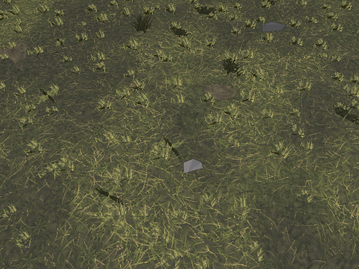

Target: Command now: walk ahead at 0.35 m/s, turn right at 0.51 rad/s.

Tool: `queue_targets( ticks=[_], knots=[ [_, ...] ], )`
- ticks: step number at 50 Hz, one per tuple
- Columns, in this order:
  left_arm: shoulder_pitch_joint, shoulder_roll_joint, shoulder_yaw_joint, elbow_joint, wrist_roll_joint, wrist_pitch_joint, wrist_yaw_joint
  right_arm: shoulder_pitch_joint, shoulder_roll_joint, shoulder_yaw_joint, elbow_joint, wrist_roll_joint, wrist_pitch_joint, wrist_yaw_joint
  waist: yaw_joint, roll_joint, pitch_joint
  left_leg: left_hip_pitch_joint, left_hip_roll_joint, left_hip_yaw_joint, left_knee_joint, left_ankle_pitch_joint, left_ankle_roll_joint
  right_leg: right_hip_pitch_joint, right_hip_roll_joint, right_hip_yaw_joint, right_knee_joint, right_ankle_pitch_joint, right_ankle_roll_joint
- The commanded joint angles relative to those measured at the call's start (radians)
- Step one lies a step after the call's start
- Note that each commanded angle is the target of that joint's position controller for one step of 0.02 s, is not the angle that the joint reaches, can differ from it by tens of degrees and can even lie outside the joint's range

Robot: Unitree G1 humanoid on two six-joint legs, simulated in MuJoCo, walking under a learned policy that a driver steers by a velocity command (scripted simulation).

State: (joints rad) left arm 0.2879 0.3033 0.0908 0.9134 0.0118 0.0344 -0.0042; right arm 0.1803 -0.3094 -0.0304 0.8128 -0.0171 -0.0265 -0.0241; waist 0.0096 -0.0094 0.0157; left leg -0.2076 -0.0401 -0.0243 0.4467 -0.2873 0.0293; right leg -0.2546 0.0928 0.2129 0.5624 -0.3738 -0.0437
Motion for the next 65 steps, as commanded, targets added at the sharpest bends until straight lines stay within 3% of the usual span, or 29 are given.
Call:
queue_targets(
  ticks=[1,2,3,5,9,15,18,20,21,22,23,24,25,26,27,28,32,37,42,45,47,48,49,50,51,53,56,59,65],
  knots=[
    [-0.186,0.066,-0.001,-0.159,0.013,-0.043,-0.004,0.177,-0.257,-0.065,0.001,-0.028,-0.01,-0.027,-0.091,0.152,0.043,0.279,0.465,-0.62,-0.373,-0.557,0.14,-0.545,-0.023,-0.052,0.383,-0.128,-0.019],
    [-0.173,0.097,0.007,-0.146,0.016,-0.045,-0.015,0.121,-0.18,-0.047,-0.015,-0.021,-0.018,-0.022,-0.049,0.085,0.104,0.212,0.42,-0.541,-0.362,-0.507,0.146,-0.528,-0.066,-0.044,0.423,-0.04,-0.023],
    [-0.126,0.095,0.009,-0.118,0.017,-0.048,-0.029,0.079,-0.125,-0.034,-0.024,-0.012,-0.028,-0.015,-0.019,0.076,0.122,0.2,0.354,-0.417,-0.362,-0.384,0.12,-0.505,-0.086,-0.061,0.438,0.028,-0.01],
    [-0.1,0.078,0.004,-0.097,0.031,-0.045,-0.049,0.105,-0.094,-0.024,-0.021,-0.011,-0.05,-0.01,-0.024,0.121,0.097,0.217,0.278,-0.224,-0.351,-0.109,0.097,-0.49,-0.096,-0.114,0.515,0.117,0.009],
    [-0.211,0.048,-0.013,-0.149,0.025,-0.035,-0.072,0.232,-0.07,-0.022,0.031,-0.011,-0.067,0.013,-0.061,0.109,0.083,0.281,0.26,-0.056,-0.301,0.275,0.092,-0.571,-0.109,-0.159,0.543,0.19,0.017],
    [-0.411,-0.015,-0.059,-0.24,0.03,-0.044,-0.09,0.295,-0.064,-0.011,0.084,-0.009,-0.069,0.013,-0.094,0.114,0.123,0.235,0.252,0.079,-0.3,0.554,0.089,-0.437,-0.087,-0.3,0.175,0.259,0.004],
    [-0.36,-0.003,-0.064,-0.227,0.035,-0.05,-0.069,0.326,-0.084,-0.008,0.133,-0.002,-0.066,0.008,-0.048,0.142,0.075,0.272,0.275,0.114,-0.194,0.988,0.092,-0.23,-0.023,-0.355,0.049,0.203,-0.068],
    [-0.143,0.044,-0.045,-0.154,0.037,-0.064,-0.045,0.324,-0.105,-0.007,0.156,0.004,-0.056,0.007,0.06,0.15,-0.051,0.279,0.28,0.103,0.065,1.176,0.093,0.02,0.015,-0.343,-0.026,0.184,-0.126],
    [0.023,0.078,-0.029,-0.099,0.046,-0.075,-0.029,0.297,-0.106,-0.005,0.152,0.016,-0.053,0.01,0.142,0.137,-0.129,0.149,0.256,0.114,0.263,1.026,0.082,0.267,-0.03,-0.295,-0.097,0.256,-0.154],
    [0.17,0.17,-0.005,-0.067,0.066,-0.081,-0.01,0.297,-0.039,0.013,0.109,0.018,-0.056,0.018,0.17,0.001,-0.265,-0.082,0.189,0.123,0.582,0.437,0.072,0.539,-0.306,-0.014,-0.107,0.137,-0.196],
    [0.145,0.22,0.003,-0.08,0.058,-0.077,-0.005,0.407,0.036,0.02,0.096,0.043,-0.048,0.023,0.088,-0.151,-0.383,-0.379,0.022,0.05,0.909,-0.287,0.049,0.706,-0.578,0.445,-0.178,0.21,-0.304],
    [0.095,0.178,0.005,-0.079,0.013,-0.073,-0.003,0.286,-0.094,-0.018,0.095,0.024,-0.044,0.013,0.113,0.012,-0.272,-0.401,0.061,-0.067,0.92,-0.153,0.06,0.532,-0.506,0.33,-0.231,0.203,-0.269],
    [0.001,0.119,-0.015,-0.077,0.009,-0.08,-0.002,0.241,-0.063,-0.017,0.075,0.028,-0.05,0.019,0.056,-0.032,-0.107,-0.4,0.097,-0.053,0.859,-0.07,0.065,0.363,-0.457,0.168,-0.288,0.232,-0.233],
    [-0.045,0.057,-0.029,-0.075,0.012,-0.093,-0.007,0.245,-0.032,-0.013,0.092,0.023,-0.048,0.022,0.023,-0.008,-0.024,-0.364,0.127,-0.039,0.796,-0.027,0.062,0.246,-0.405,0.063,-0.336,0.299,-0.191],
    [-0.067,0.028,-0.037,-0.073,0.012,-0.105,-0.004,0.261,-0.013,-0.014,0.112,0.008,-0.033,0.025,-0.004,-0.02,0.009,-0.321,0.141,-0.035,0.756,-0.006,0.053,0.173,-0.362,-0.022,-0.361,0.324,-0.154],
    [-0.07,0.005,-0.043,-0.064,0.009,-0.113,0.001,0.295,0.013,-0.01,0.128,-0.006,-0.016,0.035,-0.027,-0.04,0.022,-0.278,0.145,-0.029,0.737,0.01,0.043,0.118,-0.333,-0.088,-0.389,0.338,-0.133],
    [-0.007,0.018,-0.039,-0.029,0.002,-0.148,0.002,0.221,0.034,-0.023,0.099,-0.009,0.013,0.058,-0.045,-0.058,0.057,-0.369,0.149,-0.01,0.7,0.104,0.029,0.109,-0.307,-0.224,-0.436,0.454,-0.103],
    [0.056,0.001,-0.048,-0.002,0.005,-0.149,0.013,0.023,0.052,-0.016,0.024,-0.006,0.007,0.074,-0.016,-0.058,0.098,-0.46,0.135,0.048,0.482,0.286,0.017,0.15,-0.271,-0.355,-0.427,0.603,-0.07],
    [0.139,0.037,-0.048,0.036,0.006,-0.137,0.035,-0.133,0.062,0.001,-0.044,-0.015,0.003,0.085,0.023,-0.045,0.103,-0.418,0.083,0.156,0.231,0.286,0.057,0.299,-0.317,-0.414,-0.372,0.826,-0.058],
    [0.128,0.083,-0.039,0.038,0.013,-0.12,0.051,-0.061,0.027,-0.012,-0.036,-0.019,0.008,0.076,-0.028,-0.082,0.032,-0.293,-0.003,0.202,0.204,0.134,0.12,0.39,-0.342,-0.451,-0.184,1.226,-0.042],
    [0.102,0.113,-0.029,0.022,0.021,-0.102,0.051,0.103,-0.021,-0.036,0.007,-0.022,0.002,0.067,-0.104,-0.09,-0.068,-0.098,-0.052,0.179,0.154,0.037,0.176,0.355,-0.356,-0.451,0.1,1.227,-0.057],
    [0.076,0.12,-0.025,0.005,0.017,-0.097,0.042,0.238,-0.061,-0.058,0.047,-0.031,-0.006,0.057,-0.177,-0.041,-0.132,0.099,-0.043,0.12,0.047,0.049,0.216,0.235,-0.33,-0.463,0.352,1.014,-0.045],
    [0.102,0.035,-0.043,-0.041,0.009,-0.105,0.029,0.283,-0.174,-0.092,0.052,-0.035,-0.002,0.04,-0.152,0.132,-0.209,0.357,0.214,-0.237,0.03,0.007,0.311,-0.083,-0.222,-0.463,0.7,0.342,-0.008],
    [0.066,0.038,-0.038,-0.109,0.0,-0.114,0.014,0.245,-0.227,-0.106,0.031,-0.009,0.007,0.045,-0.112,0.209,-0.272,0.508,0.384,-0.744,-0.116,0.066,0.457,-0.409,-0.024,-0.281,0.952,-0.178,0.025],
    [-0.034,0.059,-0.037,-0.129,0.012,-0.127,0.009,0.216,-0.19,-0.099,0.035,0.011,0.011,0.04,-0.12,0.057,-0.154,0.43,0.364,-0.619,-0.164,0.064,0.417,-0.512,-0.11,-0.157,0.924,-0.069,0.014],
    [-0.025,0.053,-0.039,-0.124,0.004,-0.141,0.007,0.123,-0.096,-0.076,0.03,0.008,0.005,0.03,-0.03,-0.046,0.014,0.177,0.286,-0.416,-0.207,0.22,0.32,-0.439,-0.179,-0.173,0.741,0.049,0.02],
    [0.009,0.029,-0.044,-0.125,0.042,-0.086,0.0,0.093,-0.067,-0.061,0.023,0.018,-0.027,0.027,0.025,-0.015,0.0,0.044,0.18,-0.265,-0.22,0.441,0.277,-0.308,-0.2,-0.186,0.614,0.068,0.067],
    [-0.07,0.017,-0.047,-0.167,0.04,-0.065,-0.008,0.145,-0.106,-0.071,0.032,0.018,-0.039,0.029,0.01,0.018,0.005,0.023,0.135,-0.225,-0.232,0.485,0.254,-0.346,-0.2,-0.215,0.493,0.157,0.098],
    [-0.287,0.017,-0.057,-0.246,0.03,-0.067,-0.016,0.267,-0.102,-0.07,0.044,0.015,-0.032,0.024,-0.083,0.076,0.017,0.16,0.122,-0.249,-0.208,0.476,0.201,-0.438,-0.169,-0.222,0.211,0.339,0.101]
  ],
)
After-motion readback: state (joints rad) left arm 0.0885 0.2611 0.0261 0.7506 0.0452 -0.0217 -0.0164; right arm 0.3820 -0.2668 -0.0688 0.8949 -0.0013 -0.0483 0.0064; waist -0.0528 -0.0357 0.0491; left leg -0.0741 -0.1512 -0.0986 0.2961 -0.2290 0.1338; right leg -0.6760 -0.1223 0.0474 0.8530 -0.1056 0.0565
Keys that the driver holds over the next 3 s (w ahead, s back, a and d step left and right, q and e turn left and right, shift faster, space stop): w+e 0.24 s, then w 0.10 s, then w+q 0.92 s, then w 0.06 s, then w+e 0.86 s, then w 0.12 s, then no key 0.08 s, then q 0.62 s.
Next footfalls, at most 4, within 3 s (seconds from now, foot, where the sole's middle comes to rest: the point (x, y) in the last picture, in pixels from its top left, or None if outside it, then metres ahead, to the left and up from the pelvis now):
0.42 right None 0.31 -0.13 -0.78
0.96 left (190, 235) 0.62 -0.01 -0.78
1.50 right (208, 163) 0.96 -0.10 -0.78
2.04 left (165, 120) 1.22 0.10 -0.78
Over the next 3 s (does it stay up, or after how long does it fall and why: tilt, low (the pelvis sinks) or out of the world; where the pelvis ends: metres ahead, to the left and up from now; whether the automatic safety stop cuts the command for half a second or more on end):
stays up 1.30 -0.02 -0.01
